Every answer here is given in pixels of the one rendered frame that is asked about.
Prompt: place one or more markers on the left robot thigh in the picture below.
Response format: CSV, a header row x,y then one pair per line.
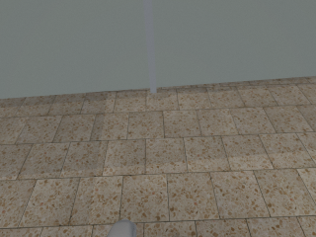
x,y
123,228

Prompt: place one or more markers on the panel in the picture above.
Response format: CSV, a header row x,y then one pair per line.
x,y
149,31

